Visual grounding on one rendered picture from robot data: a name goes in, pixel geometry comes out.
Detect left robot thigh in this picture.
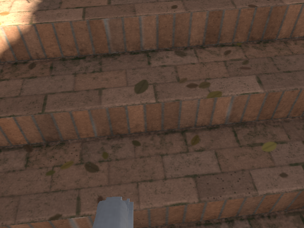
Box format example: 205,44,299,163
92,197,134,228

